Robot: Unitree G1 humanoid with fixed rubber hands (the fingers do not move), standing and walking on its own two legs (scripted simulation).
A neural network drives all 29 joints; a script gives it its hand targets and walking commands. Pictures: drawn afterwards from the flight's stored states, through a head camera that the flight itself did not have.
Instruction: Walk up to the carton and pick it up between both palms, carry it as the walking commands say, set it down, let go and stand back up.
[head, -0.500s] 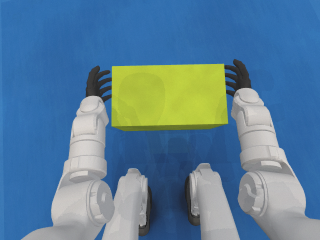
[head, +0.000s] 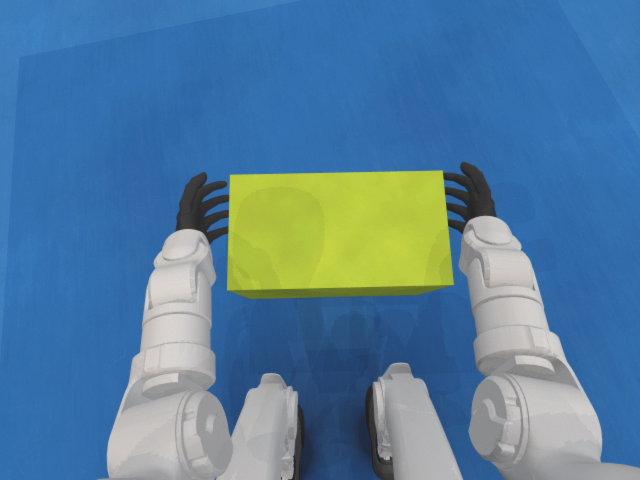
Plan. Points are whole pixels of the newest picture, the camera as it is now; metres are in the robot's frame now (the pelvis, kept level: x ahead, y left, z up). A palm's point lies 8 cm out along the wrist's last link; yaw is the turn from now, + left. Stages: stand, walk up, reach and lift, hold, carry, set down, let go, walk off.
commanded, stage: reach and lift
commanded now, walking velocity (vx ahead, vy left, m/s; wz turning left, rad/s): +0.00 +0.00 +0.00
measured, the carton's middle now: (335, 242) +0.44 -0.01 -0.14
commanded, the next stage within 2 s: none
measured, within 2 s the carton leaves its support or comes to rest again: neither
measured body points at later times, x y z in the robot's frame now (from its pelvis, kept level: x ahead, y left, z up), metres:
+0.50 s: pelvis +0.02 +0.00 +0.07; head +0.18 -0.02 +0.49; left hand +0.42 +0.17 +0.02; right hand +0.42 -0.19 +0.01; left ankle +0.05 +0.12 -0.58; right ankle +0.09 -0.11 -0.58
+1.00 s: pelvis +0.04 -0.01 +0.13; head +0.16 -0.02 +0.56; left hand +0.40 +0.18 +0.09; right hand +0.40 -0.19 +0.08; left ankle +0.05 +0.12 -0.58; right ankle +0.09 -0.11 -0.58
